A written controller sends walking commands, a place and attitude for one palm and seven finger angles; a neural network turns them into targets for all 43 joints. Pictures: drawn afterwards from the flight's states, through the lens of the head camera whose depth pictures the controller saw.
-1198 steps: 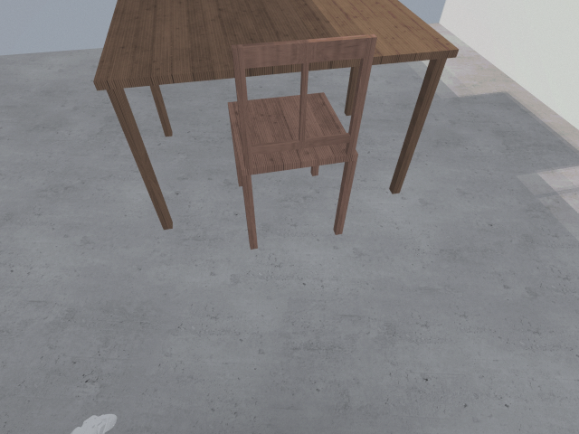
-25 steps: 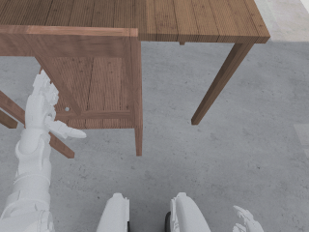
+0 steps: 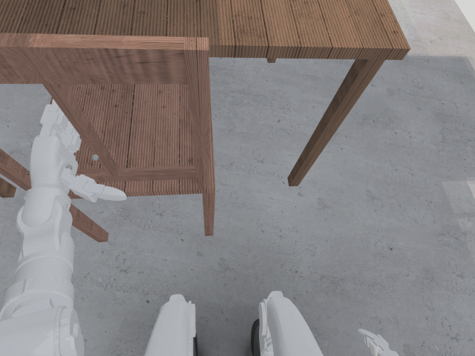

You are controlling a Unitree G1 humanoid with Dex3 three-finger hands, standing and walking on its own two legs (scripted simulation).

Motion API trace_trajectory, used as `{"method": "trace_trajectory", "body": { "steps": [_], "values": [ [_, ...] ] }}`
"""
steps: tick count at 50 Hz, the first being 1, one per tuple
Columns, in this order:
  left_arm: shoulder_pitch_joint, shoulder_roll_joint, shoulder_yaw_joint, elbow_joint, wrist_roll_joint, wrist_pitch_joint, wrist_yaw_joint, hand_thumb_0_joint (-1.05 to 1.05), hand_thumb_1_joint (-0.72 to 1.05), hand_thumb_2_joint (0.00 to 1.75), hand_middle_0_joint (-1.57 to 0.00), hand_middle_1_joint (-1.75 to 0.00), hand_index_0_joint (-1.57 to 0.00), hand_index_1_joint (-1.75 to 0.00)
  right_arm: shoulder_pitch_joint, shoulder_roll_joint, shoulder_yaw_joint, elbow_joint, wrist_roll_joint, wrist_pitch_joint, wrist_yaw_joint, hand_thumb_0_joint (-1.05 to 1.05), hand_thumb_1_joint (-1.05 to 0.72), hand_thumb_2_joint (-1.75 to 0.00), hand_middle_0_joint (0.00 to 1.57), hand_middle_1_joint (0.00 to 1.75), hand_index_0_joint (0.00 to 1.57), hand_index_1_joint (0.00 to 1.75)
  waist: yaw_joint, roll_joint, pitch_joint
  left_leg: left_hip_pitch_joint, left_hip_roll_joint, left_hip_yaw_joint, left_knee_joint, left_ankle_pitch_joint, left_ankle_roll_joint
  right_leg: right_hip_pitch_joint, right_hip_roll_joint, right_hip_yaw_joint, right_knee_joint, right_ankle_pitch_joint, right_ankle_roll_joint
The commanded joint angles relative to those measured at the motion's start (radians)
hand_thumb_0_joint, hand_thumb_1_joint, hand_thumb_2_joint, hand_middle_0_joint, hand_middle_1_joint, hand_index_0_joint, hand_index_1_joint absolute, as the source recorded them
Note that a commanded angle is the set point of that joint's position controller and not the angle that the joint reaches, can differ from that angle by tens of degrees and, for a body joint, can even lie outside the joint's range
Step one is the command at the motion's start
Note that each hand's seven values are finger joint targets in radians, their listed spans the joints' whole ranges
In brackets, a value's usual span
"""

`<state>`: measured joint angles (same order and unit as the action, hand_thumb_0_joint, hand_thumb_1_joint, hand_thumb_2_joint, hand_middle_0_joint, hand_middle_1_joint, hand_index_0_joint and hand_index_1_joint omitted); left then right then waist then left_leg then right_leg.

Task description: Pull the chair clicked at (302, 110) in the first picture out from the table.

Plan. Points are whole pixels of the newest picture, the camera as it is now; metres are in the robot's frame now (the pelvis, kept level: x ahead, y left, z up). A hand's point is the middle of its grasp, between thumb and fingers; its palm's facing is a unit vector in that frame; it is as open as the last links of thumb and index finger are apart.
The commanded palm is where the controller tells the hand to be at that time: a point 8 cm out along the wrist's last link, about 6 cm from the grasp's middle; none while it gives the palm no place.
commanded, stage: push the fingers through the gap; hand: left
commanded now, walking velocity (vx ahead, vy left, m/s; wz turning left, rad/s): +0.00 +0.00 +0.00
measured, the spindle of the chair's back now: (90, 136) +0.46 +0.24 +0.02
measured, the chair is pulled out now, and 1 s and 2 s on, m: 0.00 0.00 0.03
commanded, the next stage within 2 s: hook a spindle and tug to test in 0.10 s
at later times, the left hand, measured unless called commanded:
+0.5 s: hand (101, 156) +0.43 +0.21 +0.02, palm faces +0.05 -1.00 -0.04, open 15.9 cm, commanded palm +0.40 +0.26 +0.03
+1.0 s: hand (101, 153) +0.43 +0.21 +0.02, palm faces +0.08 -1.00 -0.03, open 7.1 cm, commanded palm +0.40 +0.25 +0.03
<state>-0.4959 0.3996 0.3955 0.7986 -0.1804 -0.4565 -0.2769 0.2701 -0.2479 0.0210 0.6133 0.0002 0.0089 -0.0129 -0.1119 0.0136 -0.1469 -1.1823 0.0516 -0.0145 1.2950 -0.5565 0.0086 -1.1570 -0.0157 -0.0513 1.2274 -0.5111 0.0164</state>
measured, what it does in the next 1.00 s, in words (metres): stands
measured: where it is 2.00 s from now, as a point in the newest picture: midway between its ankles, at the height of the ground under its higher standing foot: outside the picture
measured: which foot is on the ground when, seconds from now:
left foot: down 0.00-1.00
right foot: down 0.00-1.00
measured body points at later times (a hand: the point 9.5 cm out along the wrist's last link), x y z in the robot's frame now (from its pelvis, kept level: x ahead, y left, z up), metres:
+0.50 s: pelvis +0.00 +0.00 +0.00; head +0.14 +0.02 +0.43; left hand +0.42 +0.27 +0.03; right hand +0.10 -0.26 -0.11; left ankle +0.02 +0.11 -0.62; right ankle +0.03 -0.14 -0.62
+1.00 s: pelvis +0.01 +0.00 +0.00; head +0.15 +0.02 +0.43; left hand +0.42 +0.27 +0.03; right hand +0.10 -0.27 -0.11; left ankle +0.02 +0.11 -0.62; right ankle +0.03 -0.14 -0.62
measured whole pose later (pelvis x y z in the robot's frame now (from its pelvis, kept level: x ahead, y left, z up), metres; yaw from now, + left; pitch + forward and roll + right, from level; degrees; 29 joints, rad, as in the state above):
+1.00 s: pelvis +0.01 +0.00 +0.00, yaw +0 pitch +25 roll -3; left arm -0.49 0.38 0.37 0.78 -0.18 -0.46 -0.23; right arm 0.25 -0.25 0.01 0.61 0.00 0.02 -0.01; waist -0.11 0.01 -0.15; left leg -1.16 0.05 -0.02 1.28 -0.56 0.00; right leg -1.14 -0.01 -0.05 1.22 -0.52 0.01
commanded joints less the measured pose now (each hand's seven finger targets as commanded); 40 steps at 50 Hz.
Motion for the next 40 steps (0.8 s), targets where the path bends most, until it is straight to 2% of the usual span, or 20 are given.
{"method": "trace_trajectory", "body": {
  "steps": [1,4,5,7,10,12,14,17,18,21,22,24,25,28,30,33,35,38,39,40],
  "values": [
    [-0.287,0.218,0.021,-0.242,-0.02,-0.082,0.004,0.0,-0.5,0.3,-0.06,-0.08,-0.06,-0.08,0.085,-0.179,-0.071,-0.082,-0.004,-0.032,-0.011,0.0,-0.9,-0.9,0.2,0.3,0.2,0.3,0.008,0.129,-0.475,0.397,-0.025,-0.037,-0.172,0.381,0.0,0.217,0.036,-0.001,-0.138,0.241,-0.039],
    [-0.295,0.187,-0.009,-0.238,-0.017,-0.081,0.006,0.0,-0.5,0.3,-0.06,-0.08,-0.06,-0.08,0.086,-0.179,-0.073,-0.074,-0.004,-0.031,-0.01,0.0,-0.9,-0.9,0.2,0.3,0.2,0.3,-0.003,0.134,-0.472,0.413,-0.024,-0.042,-0.17,0.383,-0.001,0.195,0.036,-0.004,-0.141,0.235,-0.039],
    [-0.302,0.183,-0.011,-0.213,-0.018,-0.077,0.007,0.0,-0.5,0.3,-0.06,-0.08,-0.06,-0.08,0.088,-0.18,-0.072,-0.069,-0.004,-0.031,-0.011,0.0,-0.9,-0.9,0.2,0.3,0.2,0.3,-0.01,0.11,-0.442,0.397,-0.023,-0.043,-0.172,0.361,0.0,0.186,0.037,-0.007,-0.146,0.22,-0.038],
    [-0.312,0.172,-0.028,-0.206,-0.012,-0.075,0.007,0.0,-0.5,0.3,-0.06,-0.08,-0.06,-0.08,0.089,-0.184,-0.073,-0.07,-0.004,-0.031,-0.012,0.0,-0.9,-0.9,0.2,0.3,0.2,0.3,-0.011,0.132,-0.427,0.407,-0.024,-0.051,-0.177,0.351,-0.002,0.156,0.036,-0.011,-0.143,0.201,-0.043],
    [-0.294,0.196,0.007,-0.168,-0.015,-0.069,0.012,0.0,-0.5,0.3,-0.06,-0.08,-0.06,-0.08,0.086,-0.185,-0.072,-0.07,-0.004,-0.026,-0.013,0.0,-0.9,-0.9,0.2,0.3,0.2,0.3,-0.002,0.086,-0.425,0.369,-0.029,-0.04,-0.171,0.338,0.002,0.191,0.034,-0.004,-0.149,0.21,-0.04],
    [-0.31,0.232,0.033,-0.18,-0.011,-0.078,0.016,0.0,-0.5,0.3,-0.1,-0.19,-0.1,-0.19,0.086,-0.185,-0.07,-0.074,-0.007,-0.025,-0.014,0.0,-0.9,-0.9,0.2,0.3,0.2,0.3,0.008,0.098,-0.452,0.358,-0.031,-0.041,-0.166,0.344,0.004,0.208,0.034,-0.001,-0.135,0.218,-0.041],
    [-0.318,0.204,0.01,-0.204,-0.008,-0.087,0.02,0.0,-0.5,0.3,-0.13,-0.3,-0.13,-0.3,0.077,-0.176,-0.068,-0.082,-0.007,-0.023,-0.011,0.0,-0.9,-0.9,0.2,0.3,0.2,0.3,0.01,0.128,-0.464,0.387,-0.031,-0.039,-0.17,0.367,-0.001,0.206,0.033,-0.003,-0.135,0.23,-0.041],
    [-0.319,0.193,-0.005,-0.25,-0.011,-0.097,0.025,0.0,-0.5,0.3,-0.18,-0.46,-0.18,-0.46,0.075,-0.176,-0.071,-0.086,-0.008,-0.025,-0.009,0.0,-0.9,-0.9,0.2,0.3,0.2,0.3,0.006,0.146,-0.502,0.432,-0.027,-0.042,-0.164,0.412,-0.001,0.203,0.036,-0.002,-0.132,0.254,-0.043],
    [-0.299,0.199,0.003,-0.258,-0.01,-0.097,0.025,0.0,-0.5,0.3,-0.2,-0.52,-0.2,-0.52,0.076,-0.175,-0.072,-0.085,-0.009,-0.025,-0.007,0.0,-0.9,-0.9,0.2,0.3,0.2,0.3,0.014,0.145,-0.517,0.438,-0.026,-0.041,-0.165,0.422,-0.004,0.214,0.034,-0.003,-0.132,0.263,-0.042],
    [-0.28,0.175,-0.018,-0.231,-0.01,-0.08,0.025,0.0,-0.5,0.3,-0.25,-0.68,-0.25,-0.68,0.075,-0.176,-0.072,-0.082,-0.005,-0.02,-0.007,0.0,-0.9,-0.9,0.2,0.3,0.2,0.3,0.006,0.123,-0.472,0.411,-0.026,-0.039,-0.17,0.399,-0.005,0.21,0.035,-0.004,-0.139,0.254,-0.04],
    [-0.296,0.158,-0.032,-0.224,-0.014,-0.076,0.025,0.0,-0.5,0.3,-0.27,-0.74,-0.27,-0.74,0.077,-0.175,-0.071,-0.079,-0.006,-0.022,-0.007,0.0,-0.9,-0.9,0.2,0.3,0.2,0.3,-0.007,0.117,-0.462,0.4,-0.027,-0.04,-0.166,0.389,0.001,0.206,0.035,-0.003,-0.141,0.253,-0.038],
    [-0.268,0.202,0.017,-0.199,-0.015,-0.065,0.028,0.0,-0.5,0.3,-0.31,-0.85,-0.31,-0.85,0.079,-0.178,-0.072,-0.08,-0.005,-0.018,-0.009,0.0,-0.9,-0.9,0.2,0.3,0.2,0.3,0.005,0.07,-0.457,0.343,-0.03,-0.029,-0.16,0.371,0.005,0.253,0.033,0.005,-0.139,0.273,-0.034],
    [-0.266,0.191,0.007,-0.194,-0.014,-0.064,0.027,0.0,-0.5,0.3,-0.32,-0.9,-0.32,-0.9,0.078,-0.175,-0.072,-0.082,-0.002,-0.016,-0.011,0.0,-0.9,-0.9,0.2,0.3,0.2,0.3,0.001,0.065,-0.452,0.341,-0.031,-0.026,-0.162,0.37,0.006,0.253,0.033,0.008,-0.143,0.277,-0.034],
    [-0.279,0.19,0.006,-0.24,-0.015,-0.078,0.028,0.0,-0.33,0.37,-0.38,-1.07,-0.38,-1.07,0.073,-0.171,-0.072,-0.087,-0.004,-0.02,-0.01,0.0,-0.9,-0.9,0.2,0.3,0.2,0.3,0.011,0.104,-0.485,0.369,-0.032,-0.024,-0.16,0.395,0.004,0.256,0.032,0.01,-0.136,0.292,-0.036],
    [-0.288,0.181,-0.004,-0.237,-0.016,-0.085,0.029,0.0,-0.22,0.42,-0.41,-1.18,-0.41,-1.18,0.072,-0.169,-0.072,-0.084,-0.004,-0.021,-0.01,0.0,-0.9,-0.9,0.2,0.3,0.2,0.3,0.002,0.09,-0.47,0.365,-0.031,-0.021,-0.159,0.386,0.005,0.255,0.033,0.011,-0.143,0.29,-0.034],
    [-0.279,0.198,0.009,-0.25,-0.014,-0.095,0.029,0.0,-0.05,0.49,-0.46,-1.34,-0.46,-1.34,0.072,-0.168,-0.071,-0.083,-0.007,-0.025,-0.009,0.0,-0.9,-0.9,0.2,0.3,0.2,0.3,0.012,0.108,-0.486,0.368,-0.032,-0.022,-0.159,0.386,0.004,0.266,0.033,0.013,-0.137,0.288,-0.036],
    [-0.289,0.182,-0.009,-0.25,-0.01,-0.096,0.029,0.0,0.06,0.54,-0.5,-1.45,-0.5,-1.45,0.072,-0.168,-0.074,-0.078,-0.006,-0.025,-0.011,0.0,-0.9,-0.9,0.2,0.3,0.2,0.3,0.003,0.105,-0.485,0.372,-0.03,-0.02,-0.155,0.394,0.005,0.258,0.033,0.014,-0.138,0.298,-0.035],
    [-0.265,0.182,-0.011,-0.246,-0.013,-0.089,0.019,0.0,0.23,0.61,-0.5,-1.45,-0.5,-1.45,0.074,-0.171,-0.073,-0.077,-0.004,-0.027,-0.008,0.0,-0.9,-0.9,0.2,0.3,0.2,0.3,0.009,0.115,-0.484,0.377,-0.03,-0.022,-0.158,0.401,0.003,0.259,0.033,0.012,-0.138,0.3,-0.037],
    [-0.276,0.164,-0.03,-0.243,-0.013,-0.087,0.018,0.0,0.28,0.64,-0.5,-1.45,-0.5,-1.45,0.071,-0.169,-0.073,-0.077,-0.004,-0.026,-0.008,0.0,-0.9,-0.9,0.2,0.3,0.2,0.3,0.002,0.114,-0.48,0.381,-0.03,-0.022,-0.159,0.388,0.003,0.248,0.033,0.012,-0.142,0.289,-0.036],
    [-0.269,0.165,-0.026,-0.224,-0.013,-0.082,0.018,0.0,0.34,0.66,-0.5,-1.45,-0.5,-1.45,0.073,-0.169,-0.073,-0.076,-0.003,-0.026,-0.008,0.0,-0.9,-0.9,0.2,0.3,0.2,0.3,0.001,0.091,-0.464,0.36,-0.032,-0.02,-0.158,0.374,0.006,0.258,0.033,0.014,-0.147,0.286,-0.035]
  ]
}}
